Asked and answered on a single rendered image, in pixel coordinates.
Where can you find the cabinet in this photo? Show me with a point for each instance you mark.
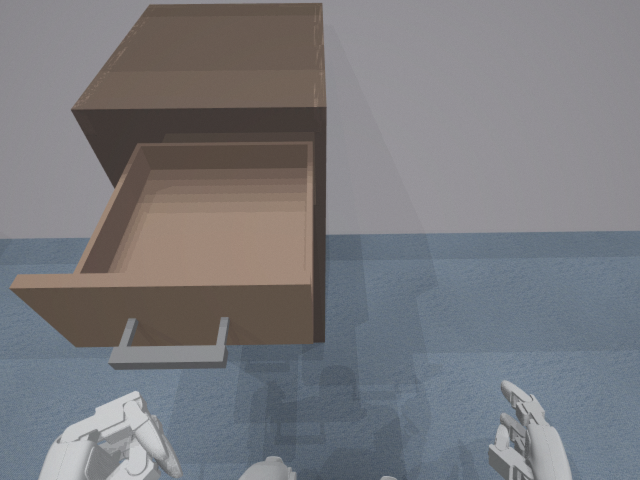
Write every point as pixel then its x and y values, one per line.
pixel 202 73

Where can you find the drawer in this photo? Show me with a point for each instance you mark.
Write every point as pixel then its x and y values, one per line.
pixel 194 232

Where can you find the robot right hand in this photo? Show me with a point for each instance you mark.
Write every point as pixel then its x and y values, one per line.
pixel 539 452

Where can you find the robot left hand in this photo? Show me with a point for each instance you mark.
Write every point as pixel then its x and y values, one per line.
pixel 131 432

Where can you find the handle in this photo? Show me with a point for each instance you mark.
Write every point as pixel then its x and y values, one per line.
pixel 127 357

